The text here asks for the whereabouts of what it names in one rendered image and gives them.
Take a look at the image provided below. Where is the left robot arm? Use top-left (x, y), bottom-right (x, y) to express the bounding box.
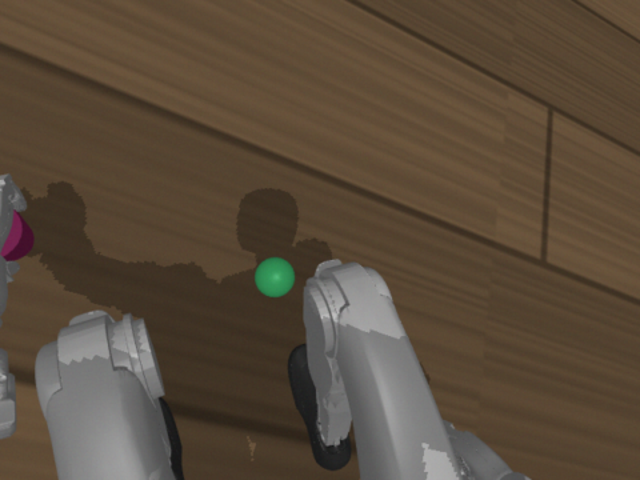
top-left (0, 256), bottom-right (16, 439)

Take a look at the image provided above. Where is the left robot foot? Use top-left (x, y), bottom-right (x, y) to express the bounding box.
top-left (158, 397), bottom-right (184, 480)

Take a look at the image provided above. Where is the right robot foot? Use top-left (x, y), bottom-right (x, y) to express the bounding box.
top-left (288, 344), bottom-right (351, 471)

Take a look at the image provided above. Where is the right robot hand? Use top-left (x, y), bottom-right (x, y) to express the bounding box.
top-left (442, 419), bottom-right (513, 480)

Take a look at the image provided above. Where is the left robot hand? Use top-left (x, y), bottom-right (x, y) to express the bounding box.
top-left (0, 174), bottom-right (27, 283)

